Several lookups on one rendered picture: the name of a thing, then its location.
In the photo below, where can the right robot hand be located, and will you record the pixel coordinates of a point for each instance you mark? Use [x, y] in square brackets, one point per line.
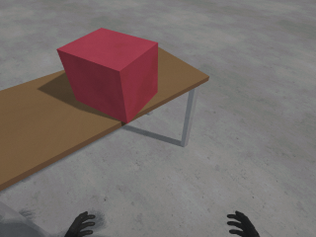
[246, 225]

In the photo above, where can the table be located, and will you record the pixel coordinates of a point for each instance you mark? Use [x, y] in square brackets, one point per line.
[41, 122]

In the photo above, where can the left robot hand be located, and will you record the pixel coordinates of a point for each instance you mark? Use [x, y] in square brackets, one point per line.
[77, 225]

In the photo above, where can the carton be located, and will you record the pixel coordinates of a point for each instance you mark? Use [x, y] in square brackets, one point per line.
[112, 72]

